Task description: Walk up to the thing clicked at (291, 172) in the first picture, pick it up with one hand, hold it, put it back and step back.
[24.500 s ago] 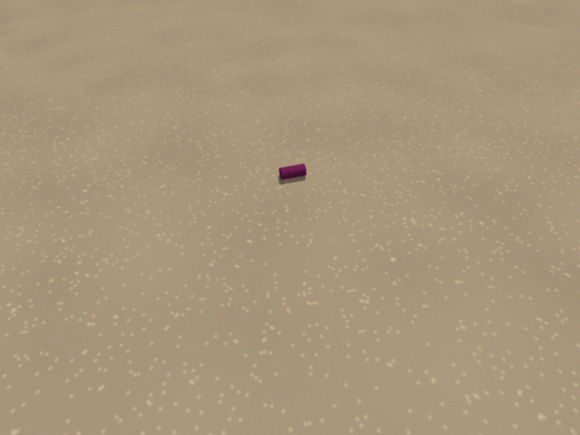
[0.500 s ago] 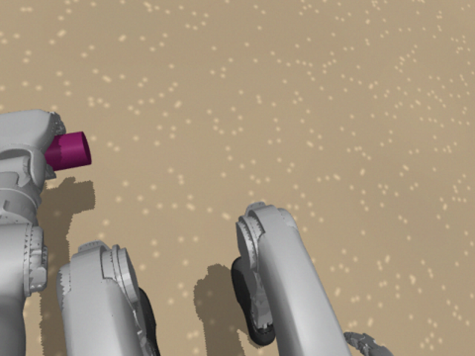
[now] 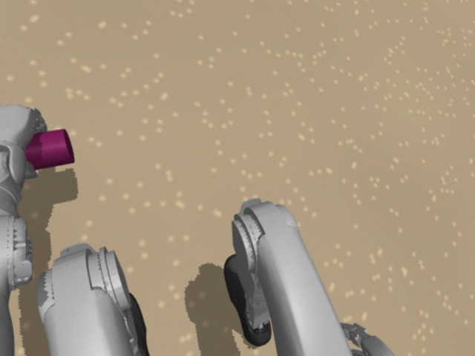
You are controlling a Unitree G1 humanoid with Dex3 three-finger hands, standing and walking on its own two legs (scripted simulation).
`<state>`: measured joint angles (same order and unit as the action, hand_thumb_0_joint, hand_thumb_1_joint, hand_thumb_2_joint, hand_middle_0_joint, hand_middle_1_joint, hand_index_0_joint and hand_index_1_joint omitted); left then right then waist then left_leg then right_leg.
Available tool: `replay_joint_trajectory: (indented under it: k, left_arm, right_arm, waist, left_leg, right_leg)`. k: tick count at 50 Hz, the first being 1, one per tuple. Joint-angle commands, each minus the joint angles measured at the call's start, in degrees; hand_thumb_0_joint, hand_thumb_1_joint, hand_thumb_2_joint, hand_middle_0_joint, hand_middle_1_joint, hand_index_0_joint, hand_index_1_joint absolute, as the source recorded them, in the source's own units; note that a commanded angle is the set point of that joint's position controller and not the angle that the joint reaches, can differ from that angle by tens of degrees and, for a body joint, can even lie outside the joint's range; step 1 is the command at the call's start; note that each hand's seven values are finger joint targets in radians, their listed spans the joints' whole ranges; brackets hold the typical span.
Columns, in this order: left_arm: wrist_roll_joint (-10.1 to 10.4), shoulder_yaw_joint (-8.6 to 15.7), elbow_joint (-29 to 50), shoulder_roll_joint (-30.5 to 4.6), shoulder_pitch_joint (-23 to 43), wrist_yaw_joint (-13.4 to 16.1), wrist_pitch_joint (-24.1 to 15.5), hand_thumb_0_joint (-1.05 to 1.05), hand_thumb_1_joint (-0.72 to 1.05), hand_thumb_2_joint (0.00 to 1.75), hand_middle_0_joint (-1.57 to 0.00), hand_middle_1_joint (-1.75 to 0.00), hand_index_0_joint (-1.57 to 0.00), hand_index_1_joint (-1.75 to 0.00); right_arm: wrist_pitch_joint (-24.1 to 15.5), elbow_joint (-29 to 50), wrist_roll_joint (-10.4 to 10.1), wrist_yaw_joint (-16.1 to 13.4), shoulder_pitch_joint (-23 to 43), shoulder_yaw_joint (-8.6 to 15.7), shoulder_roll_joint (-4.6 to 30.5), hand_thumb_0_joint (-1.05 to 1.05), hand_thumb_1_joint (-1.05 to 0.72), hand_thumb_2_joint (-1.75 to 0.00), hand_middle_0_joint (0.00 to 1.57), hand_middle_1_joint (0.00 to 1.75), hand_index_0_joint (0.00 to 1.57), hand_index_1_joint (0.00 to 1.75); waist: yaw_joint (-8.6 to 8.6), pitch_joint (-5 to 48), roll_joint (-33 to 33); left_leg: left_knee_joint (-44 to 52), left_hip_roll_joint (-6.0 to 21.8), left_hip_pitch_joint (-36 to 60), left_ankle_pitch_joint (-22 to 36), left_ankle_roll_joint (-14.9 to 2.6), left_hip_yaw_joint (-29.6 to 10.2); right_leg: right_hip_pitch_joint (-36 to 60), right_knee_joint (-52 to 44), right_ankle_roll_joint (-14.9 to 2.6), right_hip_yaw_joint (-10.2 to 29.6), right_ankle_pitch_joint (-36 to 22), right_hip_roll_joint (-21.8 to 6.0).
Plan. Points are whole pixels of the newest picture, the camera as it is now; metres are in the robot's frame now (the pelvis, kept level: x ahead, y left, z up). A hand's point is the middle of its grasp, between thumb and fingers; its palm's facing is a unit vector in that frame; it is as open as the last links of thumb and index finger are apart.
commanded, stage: lower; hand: left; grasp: from above
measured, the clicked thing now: (27, 153) +0.50 +0.27 -0.22
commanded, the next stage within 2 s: rest in 0.12 s
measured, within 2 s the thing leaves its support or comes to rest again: rests again in 1.62 s
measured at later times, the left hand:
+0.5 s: hand (33, 156) +0.49 +0.26 -0.23, palm faces -0.48 -0.07 -0.87, open 9.0 cm
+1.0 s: hand (40, 158) +0.49 +0.26 -0.25, palm faces -0.47 -0.08 -0.88, open 9.0 cm
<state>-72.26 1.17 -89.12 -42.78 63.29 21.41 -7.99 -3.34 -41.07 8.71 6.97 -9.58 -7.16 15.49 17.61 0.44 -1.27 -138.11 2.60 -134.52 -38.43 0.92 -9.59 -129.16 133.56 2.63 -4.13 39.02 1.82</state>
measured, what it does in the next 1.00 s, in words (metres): stands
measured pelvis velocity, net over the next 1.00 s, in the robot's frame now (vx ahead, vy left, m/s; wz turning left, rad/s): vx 0.00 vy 0.00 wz -0.07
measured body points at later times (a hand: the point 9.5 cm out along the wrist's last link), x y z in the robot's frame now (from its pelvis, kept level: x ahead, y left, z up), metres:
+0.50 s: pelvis +0.00 +0.00 -0.02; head +0.28 +0.08 +0.33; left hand +0.51 +0.26 -0.18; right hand +0.03 -0.26 -0.10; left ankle +0.08 +0.13 -0.29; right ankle +0.10 -0.13 -0.29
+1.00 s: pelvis +0.00 +0.00 -0.02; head +0.29 +0.09 +0.32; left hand +0.51 +0.26 -0.20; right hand +0.03 -0.25 -0.09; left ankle +0.08 +0.13 -0.29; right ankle +0.10 -0.13 -0.29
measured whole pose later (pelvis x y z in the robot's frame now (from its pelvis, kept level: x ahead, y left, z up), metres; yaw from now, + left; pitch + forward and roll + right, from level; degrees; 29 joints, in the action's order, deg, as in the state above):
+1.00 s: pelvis +0.00 +0.00 -0.02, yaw -4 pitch +31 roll -12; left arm -73.0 3.7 -95.3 -51.1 63.7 30.2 -8.9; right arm -9.2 -38.4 12.5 11.1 -7.9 -14.0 17.4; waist 22.1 -6.7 -5.5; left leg -143.7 2.8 -135.9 -40.6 1.3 -13.8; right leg -129.5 136.1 3.3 -7.2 39.4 3.3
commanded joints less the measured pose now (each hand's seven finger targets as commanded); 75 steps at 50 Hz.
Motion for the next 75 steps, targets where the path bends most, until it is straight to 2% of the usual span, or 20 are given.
replay_joint_trajectory:
  k: [1, 6, 12, 14, 16, 20, 25, 30, 35, 36, 45, 48, 55, 57, 59, 61, 63, 68, 74, 75]
  left_arm:
    - [-0.3, 1.9, 9.9, -13.9, 22.4, 3.9, -0.8, 0.0, 0.78, 0.52, -1.13, -0.47, -1.15, -0.45]
    - [-0.5, 2.5, 9.2, -14.9, 22.0, 5.5, -0.9, 0.0, 0.79, 0.5, -1.13, -0.47, -1.16, -0.45]
    - [-0.1, 3.0, 11.5, -16.1, 21.3, 6.4, -0.3, 0.0, 0.8, 0.54, -1.12, -0.49, -1.16, -0.45]
    - [-0.1, 3.0, 7.9, -15.8, 19.1, 6.7, 0.0, 0.0, 0.79, 0.53, -1.1, -0.49, -1.14, -0.45]
    - [-0.2, 2.9, 6.8, -15.4, 20.7, 6.8, 0.0, 0.0, 0.76, 0.56, -1.09, -0.49, -1.12, -0.46]
    - [0.1, 4.0, 7.8, -18.6, 19.5, 7.2, -0.4, 0.0, 0.78, 0.55, -1.1, -0.5, -1.14, -0.46]
    - [-0.3, 3.2, 5.2, -18.3, 20.5, 7.5, -1.1, 0.0, 0.77, 0.56, -1.11, -0.5, -1.14, -0.47]
    - [-0.5, 4.3, 7.7, -20.8, 19.9, 8.9, -1.4, 0.0, 0.8, 0.57, -1.11, -0.51, -1.15, -0.48]
    - [-0.6, 3.2, 2.7, -19.0, 19.6, 10.1, -1.1, 0.0, 0.78, 0.56, -1.11, -0.49, -1.14, -0.46]
    - [-0.5, 3.7, 5.5, -20.6, 20.0, 10.3, -1.2, 0.0, 0.77, 0.57, -1.1, -0.48, -1.13, -0.46]
    - [-0.5, 3.0, 2.8, -20.5, 20.6, 11.2, -1.1, 0.0, 0.76, 0.56, -1.1, -0.48, -1.12, -0.46]
    - [-0.1, 3.2, 2.6, -21.8, 19.4, 11.9, -1.2, 0.0, 0.76, 0.5, -1.08, -0.47, -1.12, -0.44]
    - [0.2, 1.9, 0.2, -20.8, 20.6, 12.3, -0.8, 0.0, 0.75, 0.53, -1.09, -0.45, -1.11, -0.43]
    - [0.3, 2.6, 0.7, -22.2, 19.6, 12.6, -0.9, 0.0, 0.75, 0.51, -1.08, -0.46, -1.11, -0.43]
    - [0.0, 1.7, -1.0, -20.9, 19.8, 12.6, -0.7, 0.0, 0.74, 0.49, -1.07, -0.46, -1.1, -0.42]
    - [0.1, 2.4, 0.3, -22.4, 20.1, 12.9, -0.9, 0.0, 0.72, 0.48, -1.07, -0.43, -1.09, -0.41]
    - [0.1, 1.3, -2.8, -20.7, 19.3, 12.7, -0.7, 0.0, 0.72, 0.48, -1.06, -0.44, -1.09, -0.41]
    - [0.3, 1.5, -2.9, -21.9, 20.1, 13.0, -1.0, 0.0, 0.71, 0.45, -1.04, -0.44, -1.08, -0.4]
    - [0.3, 0.3, -3.2, -21.1, 20.0, 12.8, -1.2, 0.0, 0.3, 0.51, -0.69, -0.53, -0.72, -0.5]
    - [0.4, 0.8, -2.0, -22.7, 20.8, 13.0, -1.3, 0.0, 0.22, 0.51, -0.65, -0.53, -0.67, -0.51]
  right_arm:
    - [0.0, 0.3, 0.2, -0.7, -12.8, 4.0, 15.0, 0.0, -0.9, -0.9, 0.2, 0.3, 0.2, 0.3]
    - [-0.8, 0.5, 0.8, -0.5, -12.7, 3.5, 15.4, 0.0, -0.91, -0.9, 0.2, 0.3, 0.2, 0.3]
    - [-1.2, 0.8, 1.2, 0.3, -12.7, 2.9, 15.5, 0.0, -0.9, -0.89, 0.2, 0.3, 0.2, 0.3]
    - [-1.2, 0.6, 1.4, 0.4, -12.6, 2.4, 15.4, 0.0, -0.9, -0.89, 0.2, 0.3, 0.2, 0.3]
    - [-1.6, 0.3, 1.7, 0.6, -13.5, 2.4, 15.9, 0.0, -0.9, -0.89, 0.2, 0.3, 0.2, 0.3]
    - [-2.2, 1.1, 1.9, 1.0, -12.8, 1.4, 16.5, 0.0, -0.9, -0.9, 0.2, 0.3, 0.2, 0.3]
    - [-3.0, 1.0, 2.4, 1.3, -12.7, 0.6, 17.5, 0.0, -0.9, -0.9, 0.2, 0.3, 0.2, 0.3]
    - [-3.4, 1.5, 2.5, 1.8, -11.9, 0.0, 17.5, 0.0, -0.9, -0.9, 0.2, 0.3, 0.2, 0.3]
    - [-4.1, 1.2, 3.1, 2.2, -11.9, -0.5, 18.3, 0.0, -0.9, -0.9, 0.2, 0.3, 0.2, 0.3]
    - [-4.1, 1.2, 3.0, 2.3, -11.5, -0.6, 18.1, 0.0, -0.9, -0.9, 0.2, 0.3, 0.2, 0.3]
    - [-5.6, 1.4, 3.7, 3.4, -11.1, -1.7, 18.9, 0.0, -0.9, -0.9, 0.2, 0.3, 0.2, 0.3]
    - [-5.7, 1.9, 3.5, 3.5, -10.3, -1.9, 19.3, 0.0, -0.9, -0.9, 0.2, 0.3, 0.2, 0.3]
    - [-6.4, 1.4, 3.8, 4.0, -10.2, -2.9, 19.5, 0.0, -0.9, -0.9, 0.2, 0.3, 0.2, 0.3]
    - [-6.5, 2.1, 3.6, 3.9, -9.8, -3.0, 19.8, 0.0, -0.9, -0.9, 0.2, 0.3, 0.2, 0.3]
    - [-6.7, 1.6, 3.9, 4.2, -9.9, -3.1, 19.9, 0.0, -0.9, -0.9, 0.2, 0.3, 0.2, 0.3]
    - [-6.8, 2.0, 3.8, 4.2, -9.9, -3.4, 20.1, 0.0, -0.9, -0.9, 0.2, 0.3, 0.2, 0.3]
    - [-6.9, 1.8, 4.0, 4.4, -9.6, -3.7, 20.0, 0.0, -0.9, -0.9, 0.2, 0.3, 0.2, 0.3]
    - [-7.6, 2.5, 4.0, 4.5, -9.6, -4.1, 20.9, 0.0, -0.9, -0.9, 0.2, 0.3, 0.2, 0.3]
    - [-8.3, 2.4, 4.1, 4.8, -9.4, -4.5, 20.7, 0.0, -0.89, -0.9, 0.2, 0.3, 0.2, 0.3]
    - [-8.3, 2.6, 3.9, 4.7, -9.1, -4.5, 20.9, 0.0, -0.89, -0.9, 0.2, 0.3, 0.2, 0.3]
  waist:
    - [1.54, 40.9, 22.6]
    - [1.96, 38.8, 22.8]
    - [2.11, 43.2, 24.7]
    - [2.33, 41.1, 23.4]
    - [4.0, 37.2, 22.0]
    - [2.75, 40.0, 22.8]
    - [4.88, 35.9, 22.1]
    - [3.67, 40.2, 25.7]
    - [6.06, 33.8, 24.4]
    - [4.86, 36.5, 25.9]
    - [6.94, 34.3, 26.1]
    - [5.9, 34.7, 26.6]
    - [7.65, 32.3, 24.8]
    - [6.81, 34.0, 26.1]
    - [7.94, 31.8, 25.3]
    - [7.45, 33.6, 26.8]
    - [8.19, 30.2, 25.2]
    - [8.45, 29.4, 25.0]
    - [9.02, 28.2, 24.7]
    - [8.31, 29.5, 24.3]
  left_leg:
    - [12.7, -1.0, 31.0, 10.6, -1.72, 5.4]
    - [11.3, -0.9, 29.8, 9.6, -1.93, 5.7]
    - [9.9, -0.4, 31.2, 13.3, -1.84, 5.4]
    - [9.5, -0.3, 29.1, 12.8, -1.93, 5.2]
    - [9.4, -0.5, 28.0, 11.0, -2.03, 4.9]
    - [8.8, -0.2, 28.8, 12.2, -2.12, 4.7]
    - [7.6, -0.1, 27.3, 11.3, -2.14, 4.2]
    - [8.5, 0.2, 30.5, 13.6, -1.63, 3.8]
    - [7.5, 0.2, 28.8, 12.2, -1.68, 3.4]
    - [8.2, 0.5, 29.8, 12.9, -1.65, 3.2]
    - [7.8, 0.6, 30.1, 12.4, -1.43, 2.6]
    - [8.2, 0.7, 29.6, 12.2, -1.43, 2.5]
    - [7.0, 1.0, 28.5, 12.2, -1.76, 2.1]
    - [7.5, 1.1, 30.1, 13.5, -1.42, 1.9]
    - [7.1, 1.0, 29.6, 12.6, -1.5, 1.8]
    - [7.4, 1.0, 30.2, 13.4, -1.29, 1.7]
    - [7.0, 1.2, 28.2, 11.9, -1.56, 1.6]
    - [7.5, 1.0, 28.6, 10.7, -1.42, 1.2]
    - [7.1, 1.2, 27.8, 10.0, -1.52, 1.2]
    - [6.8, 1.3, 27.4, 10.4, -1.7, 1.1]
  right_leg:
    - [19.5, -11.5, -4.48, -7.0, -14.5, 1.9]
    - [18.6, -11.6, -4.28, -7.0, -14.2, 1.9]
    - [21.8, -10.5, -4.0, -7.0, -17.9, 2.4]
    - [21.8, -10.1, -3.98, -7.0, -17.6, 2.5]
    - [19.7, -10.5, -4.03, -7.7, -16.0, 2.3]
    - [23.0, -10.4, -3.8, -7.6, -17.2, 2.7]
    - [21.1, -10.3, -3.93, -8.3, -16.5, 2.8]
    - [23.9, -9.6, -3.91, -8.5, -18.4, 3.2]
    - [20.3, -9.4, -3.95, -9.5, -17.6, 3.1]
    - [22.5, -9.6, -3.89, -9.0, -18.1, 3.5]
    - [22.0, -9.3, -3.84, -10.1, -17.8, 3.6]
    - [22.5, -9.5, -4.0, -10.0, -17.6, 3.7]
    - [22.4, -9.6, -3.59, -10.1, -18.3, 4.1]
    - [23.3, -9.4, -3.74, -10.3, -19.1, 4.0]
    - [21.9, -9.3, -3.66, -10.6, -18.6, 4.1]
    - [23.4, -9.3, -3.8, -10.6, -19.1, 4.1]
    - [21.8, -9.3, -3.66, -10.8, -18.1, 4.2]
    - [21.1, -9.4, -3.75, -11.4, -16.6, 4.1]
    - [21.5, -9.3, -3.65, -11.1, -16.4, 4.4]
    - [22.3, -9.8, -3.46, -10.8, -17.0, 4.7]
